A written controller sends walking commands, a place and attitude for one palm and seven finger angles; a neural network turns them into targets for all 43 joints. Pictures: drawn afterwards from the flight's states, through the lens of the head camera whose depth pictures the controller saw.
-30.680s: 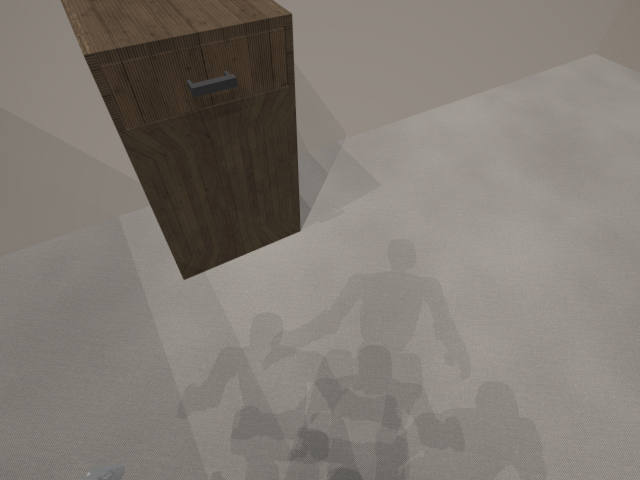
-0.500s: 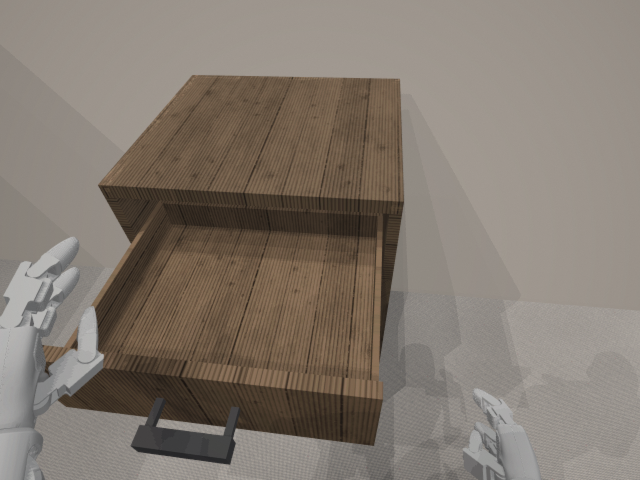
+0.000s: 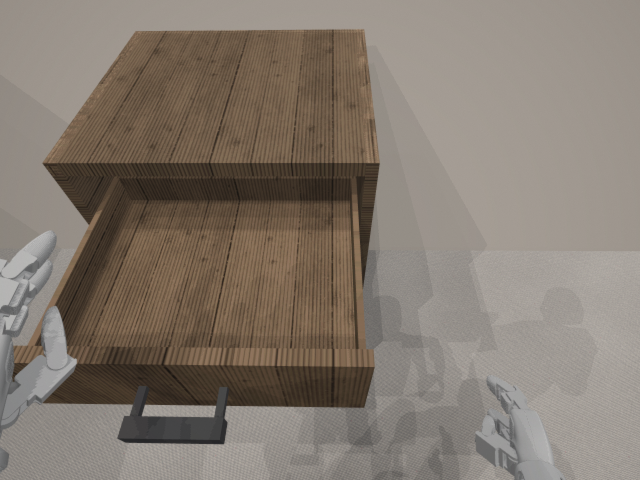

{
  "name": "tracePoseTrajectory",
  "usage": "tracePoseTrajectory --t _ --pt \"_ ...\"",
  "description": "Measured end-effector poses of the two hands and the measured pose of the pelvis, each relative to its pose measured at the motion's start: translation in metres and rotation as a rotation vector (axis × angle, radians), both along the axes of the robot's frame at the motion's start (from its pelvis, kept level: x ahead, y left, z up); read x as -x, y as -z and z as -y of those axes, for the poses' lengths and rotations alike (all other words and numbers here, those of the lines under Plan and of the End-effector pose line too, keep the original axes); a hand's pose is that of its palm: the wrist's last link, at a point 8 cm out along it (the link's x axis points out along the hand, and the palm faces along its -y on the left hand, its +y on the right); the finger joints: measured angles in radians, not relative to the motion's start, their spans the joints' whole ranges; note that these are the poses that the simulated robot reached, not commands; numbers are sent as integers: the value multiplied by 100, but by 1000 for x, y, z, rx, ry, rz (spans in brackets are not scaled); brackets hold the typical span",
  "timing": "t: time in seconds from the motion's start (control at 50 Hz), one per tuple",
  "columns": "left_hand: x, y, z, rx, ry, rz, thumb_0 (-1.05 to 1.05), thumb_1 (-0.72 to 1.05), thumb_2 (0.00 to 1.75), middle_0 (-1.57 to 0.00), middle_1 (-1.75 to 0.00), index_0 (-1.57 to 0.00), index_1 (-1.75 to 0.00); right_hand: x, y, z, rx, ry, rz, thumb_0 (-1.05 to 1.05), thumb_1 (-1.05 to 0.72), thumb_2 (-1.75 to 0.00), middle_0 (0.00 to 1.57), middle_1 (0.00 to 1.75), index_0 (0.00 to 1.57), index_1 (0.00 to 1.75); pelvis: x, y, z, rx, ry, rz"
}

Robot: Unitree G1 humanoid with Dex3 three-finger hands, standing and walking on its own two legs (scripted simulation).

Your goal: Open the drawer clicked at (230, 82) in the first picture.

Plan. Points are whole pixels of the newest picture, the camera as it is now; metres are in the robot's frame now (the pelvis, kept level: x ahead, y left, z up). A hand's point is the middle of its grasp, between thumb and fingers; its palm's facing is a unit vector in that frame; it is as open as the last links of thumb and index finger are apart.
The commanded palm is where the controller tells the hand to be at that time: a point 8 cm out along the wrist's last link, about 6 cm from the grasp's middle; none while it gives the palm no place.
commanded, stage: step back with the hand held close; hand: left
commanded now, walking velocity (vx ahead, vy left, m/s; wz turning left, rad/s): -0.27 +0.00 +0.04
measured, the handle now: (178, 411) +0.20 +0.19 -0.02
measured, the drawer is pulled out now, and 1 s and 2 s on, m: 0.30 0.30 0.30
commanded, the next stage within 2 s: stop stepping back and stand still in 1.02 s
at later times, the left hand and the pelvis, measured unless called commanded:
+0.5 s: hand out of the picture +0.13 +0.26 +0.16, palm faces +0.39 -0.80 -0.46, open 7.4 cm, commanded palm +0.06 +0.30 +0.18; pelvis -0.06 +0.02 -0.01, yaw +1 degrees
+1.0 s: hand out of the picture +0.05 +0.24 +0.15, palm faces +0.31 -0.81 -0.50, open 7.4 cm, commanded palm -0.02 +0.28 +0.18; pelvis -0.15 +0.00 -0.01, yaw +1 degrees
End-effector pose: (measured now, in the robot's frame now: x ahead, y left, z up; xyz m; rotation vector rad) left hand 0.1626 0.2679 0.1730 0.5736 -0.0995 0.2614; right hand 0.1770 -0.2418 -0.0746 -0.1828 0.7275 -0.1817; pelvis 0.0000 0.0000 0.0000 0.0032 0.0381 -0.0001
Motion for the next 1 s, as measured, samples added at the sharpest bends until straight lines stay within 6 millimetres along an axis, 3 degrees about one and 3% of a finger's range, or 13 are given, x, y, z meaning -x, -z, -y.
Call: tracePoseTrajectory --t 0.18,0.32,0.58,0.78,0.9,1.0 --pt "34 -6 -16 -28 -29 68 1 89 89 -21 -30 -21 -30 28 -1 -14 17 -23 5 1 -91 -90 20 30 20 30 26 4 -6 -1 -12 -2" --pt "62 -3 -18 10 -69 120 1 89 89 -21 -30 -21 -30 45 4 -28 -1 -69 21 1 -91 -90 20 30 20 30 46 9 -7 11 -22 0" --pt "79 -9 -30 -36 -47 185 1 89 90 -21 -30 -21 -30 79 3 -35 19 -63 29 1 -91 -90 20 30 20 30 68 12 -13 20 -22 -8" --pt "94 -4 9 25 75 136 1 89 90 -21 -30 -21 -30 99 6 -16 -12 -52 22 1 -91 -90 20 30 20 30 101 11 3 22 1 -8" --pt "118 -1 -8 -4 45 117 1 89 89 -21 -30 -22 -30 121 -2 -5 65 -17 -3 1 -91 -90 20 30 20 30 119 11 -4 14 -31 -26" --pt "148 0 -13 -3 8 94 1 89 89 -21 -30 -21 -30 142 -6 -12 47 -53 17 1 -91 -90 20 30 20 30 147 6 1 3 -11 -10"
